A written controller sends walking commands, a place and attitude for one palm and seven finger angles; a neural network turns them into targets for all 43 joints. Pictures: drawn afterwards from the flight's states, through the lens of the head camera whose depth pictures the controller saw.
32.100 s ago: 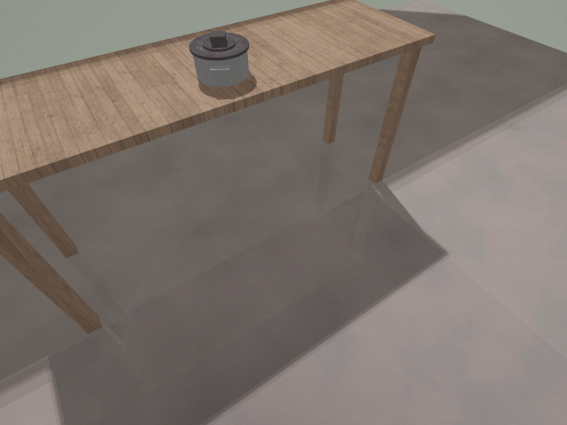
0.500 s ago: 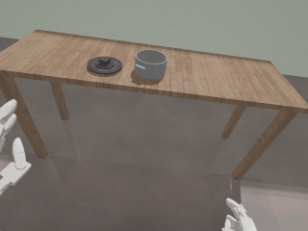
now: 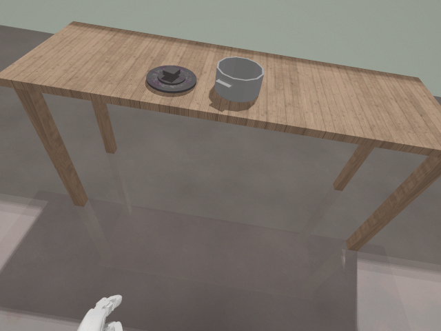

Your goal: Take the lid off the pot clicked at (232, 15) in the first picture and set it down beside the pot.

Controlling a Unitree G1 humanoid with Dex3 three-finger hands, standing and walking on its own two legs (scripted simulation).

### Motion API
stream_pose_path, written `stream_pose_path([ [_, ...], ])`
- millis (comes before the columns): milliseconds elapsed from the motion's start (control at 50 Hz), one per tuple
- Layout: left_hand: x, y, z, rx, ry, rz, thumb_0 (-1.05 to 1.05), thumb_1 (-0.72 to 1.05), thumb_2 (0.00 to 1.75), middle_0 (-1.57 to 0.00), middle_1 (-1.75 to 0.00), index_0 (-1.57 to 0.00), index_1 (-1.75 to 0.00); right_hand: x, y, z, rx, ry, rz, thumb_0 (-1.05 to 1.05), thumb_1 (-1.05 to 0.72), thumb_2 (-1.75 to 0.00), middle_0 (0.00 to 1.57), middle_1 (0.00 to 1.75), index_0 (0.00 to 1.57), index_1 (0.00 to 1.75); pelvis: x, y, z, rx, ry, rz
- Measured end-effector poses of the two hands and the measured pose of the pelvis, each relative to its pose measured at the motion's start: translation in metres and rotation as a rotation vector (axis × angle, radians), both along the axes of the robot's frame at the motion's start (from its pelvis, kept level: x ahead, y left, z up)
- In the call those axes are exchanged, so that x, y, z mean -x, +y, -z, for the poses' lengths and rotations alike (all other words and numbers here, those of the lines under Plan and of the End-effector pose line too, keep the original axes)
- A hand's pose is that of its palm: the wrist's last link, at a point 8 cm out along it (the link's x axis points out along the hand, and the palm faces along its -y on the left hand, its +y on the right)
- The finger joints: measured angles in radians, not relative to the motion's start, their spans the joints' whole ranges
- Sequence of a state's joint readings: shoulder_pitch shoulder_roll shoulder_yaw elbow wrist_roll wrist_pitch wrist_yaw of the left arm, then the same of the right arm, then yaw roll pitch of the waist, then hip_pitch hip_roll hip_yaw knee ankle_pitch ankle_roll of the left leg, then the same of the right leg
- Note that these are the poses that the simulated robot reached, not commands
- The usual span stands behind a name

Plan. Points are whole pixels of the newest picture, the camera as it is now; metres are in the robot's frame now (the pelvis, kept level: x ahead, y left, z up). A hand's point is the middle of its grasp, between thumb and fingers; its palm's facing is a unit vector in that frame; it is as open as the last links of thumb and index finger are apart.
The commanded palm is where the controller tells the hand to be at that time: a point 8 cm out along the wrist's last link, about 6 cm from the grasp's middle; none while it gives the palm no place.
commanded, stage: stop stepping back and stand still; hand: left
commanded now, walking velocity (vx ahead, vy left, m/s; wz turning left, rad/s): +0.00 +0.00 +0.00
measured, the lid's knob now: (171, 71) +0.90 +0.16 +0.01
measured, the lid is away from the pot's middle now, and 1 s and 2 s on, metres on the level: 0.23 0.23 0.23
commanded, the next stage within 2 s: let the arm hang, fingers relaxed in 0.94 s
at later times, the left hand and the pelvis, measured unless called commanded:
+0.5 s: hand out of the picture +0.08 +0.16 -0.17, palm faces +0.01 -0.97 -0.23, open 7.4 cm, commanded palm none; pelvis +0.06 -0.03 +0.00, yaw -1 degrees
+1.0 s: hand out of the picture +0.13 +0.14 -0.17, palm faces +0.01 -0.98 -0.20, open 7.4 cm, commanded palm none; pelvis +0.08 -0.04 +0.00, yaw -1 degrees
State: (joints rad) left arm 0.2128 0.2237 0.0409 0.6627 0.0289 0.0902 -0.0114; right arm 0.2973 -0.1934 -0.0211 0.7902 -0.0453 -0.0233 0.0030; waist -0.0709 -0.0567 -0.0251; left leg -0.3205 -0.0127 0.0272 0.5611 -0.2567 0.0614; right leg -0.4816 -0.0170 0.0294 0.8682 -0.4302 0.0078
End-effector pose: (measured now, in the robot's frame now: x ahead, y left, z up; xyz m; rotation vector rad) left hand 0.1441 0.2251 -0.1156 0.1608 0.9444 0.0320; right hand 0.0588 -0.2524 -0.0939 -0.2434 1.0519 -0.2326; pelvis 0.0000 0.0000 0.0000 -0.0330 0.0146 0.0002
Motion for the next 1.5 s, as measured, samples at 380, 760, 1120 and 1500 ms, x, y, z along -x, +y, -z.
stream_pose_path([
  [380,0.091,0.001,0.021,-0.122,0.458,-0.131,0.0,0.93,0.9,-0.2,-0.3,-0.2,-0.3,0.049,0.021,0.047,-0.188,0.391,0.124,0.01,-0.91,-0.9,0.2,0.3,0.2,0.3,-0.049,-0.024,-0.001,-0.024,-0.005,0.008],
  [760,0.021,-0.04,0.027,-0.057,0.337,-0.117,0.01,0.92,0.9,-0.2,-0.3,-0.2,-0.3,-0.029,-0.017,0.045,-0.127,0.262,0.097,0.0,-0.92,-0.9,0.2,0.3,0.2,0.3,-0.077,-0.041,-0.001,-0.026,-0.015,0.014],
  [1120,0.025,-0.04,0.027,-0.058,0.372,-0.121,0.01,0.91,0.9,-0.2,-0.3,-0.2,-0.3,-0.01,-0.01,0.046,-0.146,0.33,0.122,0.0,-0.91,-0.9,0.2,0.3,0.2,0.3,-0.082,-0.043,-0.002,-0.023,-0.016,0.018],
  [1500,0.041,-0.037,0.029,-0.052,0.408,-0.127,0.01,0.92,0.9,-0.2,-0.3,-0.2,-0.3,0.003,0.001,0.044,-0.152,0.349,0.139,0.0,-0.91,-0.9,0.2,0.3,0.2,0.3,-0.079,-0.038,-0.004,-0.022,-0.018,0.023],
])
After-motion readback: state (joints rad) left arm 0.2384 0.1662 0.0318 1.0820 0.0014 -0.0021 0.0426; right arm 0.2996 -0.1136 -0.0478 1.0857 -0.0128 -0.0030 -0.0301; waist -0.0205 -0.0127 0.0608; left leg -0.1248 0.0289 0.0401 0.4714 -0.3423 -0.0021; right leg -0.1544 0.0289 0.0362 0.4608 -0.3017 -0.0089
